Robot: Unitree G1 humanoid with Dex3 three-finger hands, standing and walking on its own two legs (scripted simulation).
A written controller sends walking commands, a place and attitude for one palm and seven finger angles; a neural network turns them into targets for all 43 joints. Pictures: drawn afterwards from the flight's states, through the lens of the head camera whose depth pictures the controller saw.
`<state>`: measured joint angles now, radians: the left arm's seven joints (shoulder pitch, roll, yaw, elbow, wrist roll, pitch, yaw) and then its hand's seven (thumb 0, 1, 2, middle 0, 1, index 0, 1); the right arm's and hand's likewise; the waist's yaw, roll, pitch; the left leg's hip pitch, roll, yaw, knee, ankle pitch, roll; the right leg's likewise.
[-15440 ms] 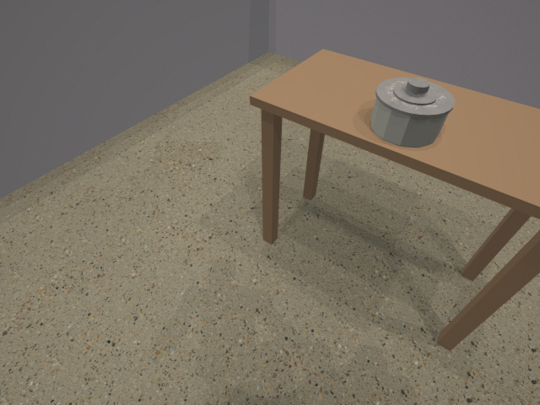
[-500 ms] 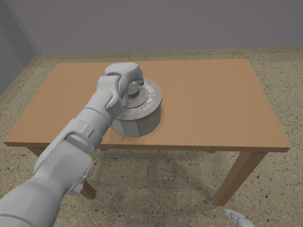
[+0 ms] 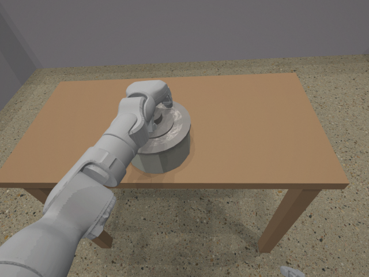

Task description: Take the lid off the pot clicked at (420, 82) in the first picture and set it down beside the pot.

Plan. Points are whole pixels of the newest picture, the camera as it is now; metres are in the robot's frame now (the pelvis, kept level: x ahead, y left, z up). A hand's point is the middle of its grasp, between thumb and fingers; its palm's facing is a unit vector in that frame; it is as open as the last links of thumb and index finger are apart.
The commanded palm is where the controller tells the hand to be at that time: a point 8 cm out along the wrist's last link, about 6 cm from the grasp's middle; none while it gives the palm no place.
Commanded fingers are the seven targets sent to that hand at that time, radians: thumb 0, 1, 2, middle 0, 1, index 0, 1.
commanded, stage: lower the open fingers around the knob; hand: left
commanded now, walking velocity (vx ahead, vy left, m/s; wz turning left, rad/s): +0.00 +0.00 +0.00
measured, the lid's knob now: (151, 116) +0.47 +0.07 +0.10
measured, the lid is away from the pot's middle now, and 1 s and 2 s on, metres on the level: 0.00 0.00 0.01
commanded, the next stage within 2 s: close the fingers and squeeze the knob in 0.20 s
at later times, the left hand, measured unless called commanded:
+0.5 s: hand (146, 121) +0.43 +0.08 +0.12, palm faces -0.30 -0.03 -0.95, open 9.9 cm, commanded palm +0.42 +0.08 +0.18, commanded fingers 0.00 -0.07 1.13 -0.61 -0.69 -0.61 -0.69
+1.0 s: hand (147, 120) +0.44 +0.08 +0.12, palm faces -0.30 -0.03 -0.95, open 8.2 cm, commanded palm +0.42 +0.08 +0.18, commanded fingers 0.00 0.24 0.94 -0.70 -0.96 -0.70 -0.96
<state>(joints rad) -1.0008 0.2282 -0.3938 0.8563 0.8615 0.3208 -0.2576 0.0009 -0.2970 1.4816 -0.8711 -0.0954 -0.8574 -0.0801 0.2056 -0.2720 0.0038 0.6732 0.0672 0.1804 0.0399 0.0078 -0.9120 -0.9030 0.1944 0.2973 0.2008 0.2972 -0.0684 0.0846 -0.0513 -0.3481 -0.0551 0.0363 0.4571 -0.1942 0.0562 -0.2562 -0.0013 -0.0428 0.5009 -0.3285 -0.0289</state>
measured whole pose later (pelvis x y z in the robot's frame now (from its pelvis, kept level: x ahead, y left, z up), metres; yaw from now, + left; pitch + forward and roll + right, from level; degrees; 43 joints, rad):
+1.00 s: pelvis -0.01 +0.00 +0.00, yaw +0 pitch +4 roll +0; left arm -0.97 0.24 -0.41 0.79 0.86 0.31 -0.26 0.00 0.10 1.03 -0.61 -0.86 -0.65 -0.88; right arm 0.17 -0.26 0.01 0.66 0.07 0.19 0.05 0.01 -0.91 -0.90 0.19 0.30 0.20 0.30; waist -0.06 0.08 -0.03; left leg -0.35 -0.06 0.03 0.47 -0.19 0.06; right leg -0.26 0.00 -0.05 0.51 -0.32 -0.02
